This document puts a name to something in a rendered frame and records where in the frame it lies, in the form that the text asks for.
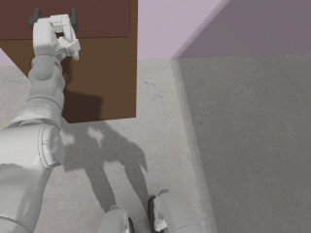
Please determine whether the robot right shin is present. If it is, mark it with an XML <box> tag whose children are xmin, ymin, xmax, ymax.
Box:
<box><xmin>154</xmin><ymin>188</ymin><xmax>169</xmax><ymax>231</ymax></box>

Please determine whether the robot right foot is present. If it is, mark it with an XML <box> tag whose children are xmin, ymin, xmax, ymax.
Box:
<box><xmin>148</xmin><ymin>196</ymin><xmax>165</xmax><ymax>233</ymax></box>

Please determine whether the left robot forearm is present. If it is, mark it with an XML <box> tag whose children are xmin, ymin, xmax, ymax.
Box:
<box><xmin>3</xmin><ymin>55</ymin><xmax>65</xmax><ymax>132</ymax></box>

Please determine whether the left robot hand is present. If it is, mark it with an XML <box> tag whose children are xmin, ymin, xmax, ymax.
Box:
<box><xmin>32</xmin><ymin>14</ymin><xmax>81</xmax><ymax>63</ymax></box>

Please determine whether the drawer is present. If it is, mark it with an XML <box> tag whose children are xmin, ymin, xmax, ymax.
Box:
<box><xmin>0</xmin><ymin>0</ymin><xmax>130</xmax><ymax>40</ymax></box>

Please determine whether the handle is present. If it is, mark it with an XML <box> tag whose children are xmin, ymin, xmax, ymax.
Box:
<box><xmin>28</xmin><ymin>8</ymin><xmax>79</xmax><ymax>32</ymax></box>

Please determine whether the cabinet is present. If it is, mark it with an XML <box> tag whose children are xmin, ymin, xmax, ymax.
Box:
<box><xmin>0</xmin><ymin>0</ymin><xmax>138</xmax><ymax>124</ymax></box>

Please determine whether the robot left upper arm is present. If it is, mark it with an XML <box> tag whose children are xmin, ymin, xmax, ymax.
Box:
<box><xmin>0</xmin><ymin>123</ymin><xmax>65</xmax><ymax>233</ymax></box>

